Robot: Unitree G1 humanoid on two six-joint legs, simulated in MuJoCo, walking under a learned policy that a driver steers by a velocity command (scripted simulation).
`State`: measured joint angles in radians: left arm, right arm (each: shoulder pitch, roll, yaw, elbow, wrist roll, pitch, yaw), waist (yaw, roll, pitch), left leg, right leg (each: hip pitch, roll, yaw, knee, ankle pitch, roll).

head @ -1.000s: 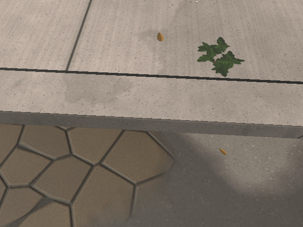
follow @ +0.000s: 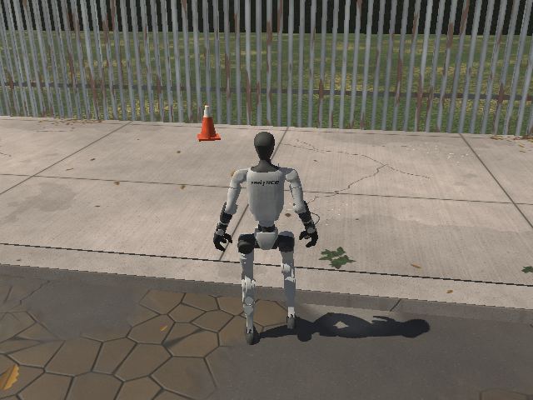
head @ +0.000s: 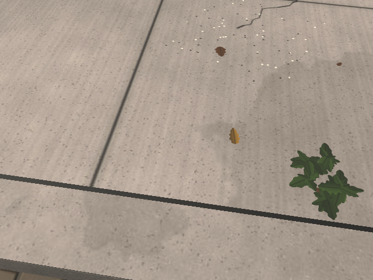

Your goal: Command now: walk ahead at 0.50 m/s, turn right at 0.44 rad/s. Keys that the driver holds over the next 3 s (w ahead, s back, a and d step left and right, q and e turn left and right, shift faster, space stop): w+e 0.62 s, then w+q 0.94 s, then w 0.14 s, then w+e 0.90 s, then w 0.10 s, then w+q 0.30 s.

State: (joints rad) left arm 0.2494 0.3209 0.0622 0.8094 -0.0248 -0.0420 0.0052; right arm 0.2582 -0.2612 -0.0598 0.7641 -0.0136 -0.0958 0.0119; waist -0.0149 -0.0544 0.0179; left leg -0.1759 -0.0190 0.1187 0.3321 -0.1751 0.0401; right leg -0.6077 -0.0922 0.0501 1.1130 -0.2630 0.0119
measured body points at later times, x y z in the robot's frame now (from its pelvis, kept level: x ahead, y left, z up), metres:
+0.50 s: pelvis +0.26 -0.08 -0.01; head +0.28 -0.11 +0.44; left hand +0.37 +0.17 -0.12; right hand +0.36 -0.37 -0.10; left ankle +0.29 +0.07 -0.56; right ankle +0.24 -0.14 -0.74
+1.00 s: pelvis +0.55 -0.13 +0.10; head +0.56 -0.11 +0.55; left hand +0.82 +0.01 +0.02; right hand +0.47 -0.37 -0.03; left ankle +0.58 -0.07 -0.63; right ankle +0.52 -0.27 -0.50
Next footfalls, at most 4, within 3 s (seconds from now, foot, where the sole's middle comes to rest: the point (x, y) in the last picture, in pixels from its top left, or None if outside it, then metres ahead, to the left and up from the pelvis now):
0.30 right None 0.28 -0.15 -0.78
0.76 left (210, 232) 0.62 -0.08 -0.67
1.28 right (277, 182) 0.83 -0.36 -0.67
1.78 left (204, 124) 1.13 -0.09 -0.67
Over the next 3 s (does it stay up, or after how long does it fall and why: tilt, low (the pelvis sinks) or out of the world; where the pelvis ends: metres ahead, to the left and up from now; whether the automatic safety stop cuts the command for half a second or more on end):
stays up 1.65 -0.29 0.11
